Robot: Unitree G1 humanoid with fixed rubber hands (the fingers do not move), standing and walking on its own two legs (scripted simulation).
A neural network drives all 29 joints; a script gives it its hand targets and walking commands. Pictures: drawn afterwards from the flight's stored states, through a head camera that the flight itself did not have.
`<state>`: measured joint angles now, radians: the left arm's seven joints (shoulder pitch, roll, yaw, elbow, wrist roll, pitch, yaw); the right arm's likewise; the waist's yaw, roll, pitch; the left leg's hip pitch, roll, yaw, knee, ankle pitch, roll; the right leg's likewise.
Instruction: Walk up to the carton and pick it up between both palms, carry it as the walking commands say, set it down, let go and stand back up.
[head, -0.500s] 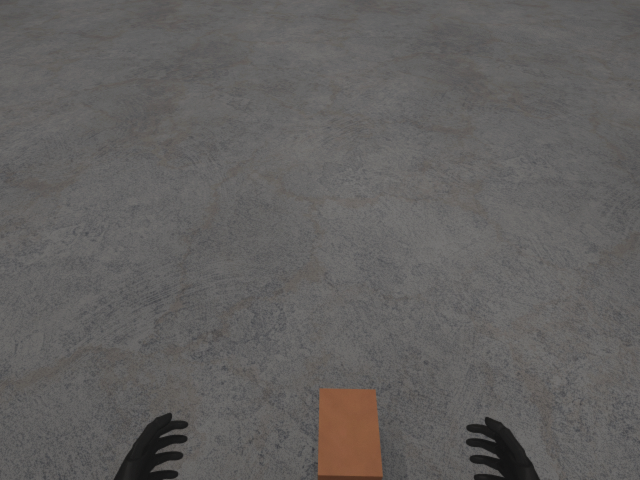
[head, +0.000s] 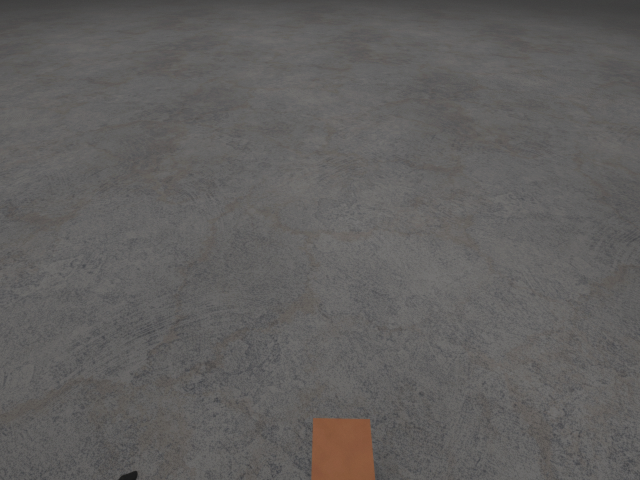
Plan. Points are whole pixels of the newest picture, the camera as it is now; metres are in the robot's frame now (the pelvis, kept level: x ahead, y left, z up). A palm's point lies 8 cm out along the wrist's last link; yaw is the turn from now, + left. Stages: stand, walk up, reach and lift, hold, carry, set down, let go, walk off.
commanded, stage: stand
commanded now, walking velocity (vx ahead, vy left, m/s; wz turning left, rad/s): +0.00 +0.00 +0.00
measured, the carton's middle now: (341, 474) +0.40 -0.05 -0.67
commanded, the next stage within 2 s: none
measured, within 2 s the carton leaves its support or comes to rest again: neither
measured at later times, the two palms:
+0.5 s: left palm out of the picture +0.06 +0.27 -0.10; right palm out of the picture +0.08 -0.29 -0.10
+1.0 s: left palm out of the picture +0.01 +0.26 -0.11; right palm out of the picture +0.02 -0.30 -0.11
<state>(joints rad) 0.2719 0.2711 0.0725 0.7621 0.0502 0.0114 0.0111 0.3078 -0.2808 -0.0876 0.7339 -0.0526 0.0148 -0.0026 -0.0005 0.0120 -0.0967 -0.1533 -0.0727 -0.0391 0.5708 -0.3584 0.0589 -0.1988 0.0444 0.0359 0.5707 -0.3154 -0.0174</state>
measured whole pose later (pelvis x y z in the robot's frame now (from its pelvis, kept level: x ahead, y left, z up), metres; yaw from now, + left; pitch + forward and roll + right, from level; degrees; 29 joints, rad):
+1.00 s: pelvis -0.03 -0.02 +0.01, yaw +1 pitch -5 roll +0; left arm 0.20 0.31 0.01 1.12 0.03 -0.03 0.01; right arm 0.27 -0.32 -0.01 1.03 -0.02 -0.03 -0.02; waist 0.01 0.00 -0.03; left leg -0.10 -0.05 -0.07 0.40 -0.22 0.02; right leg -0.13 0.05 0.02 0.39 -0.18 -0.04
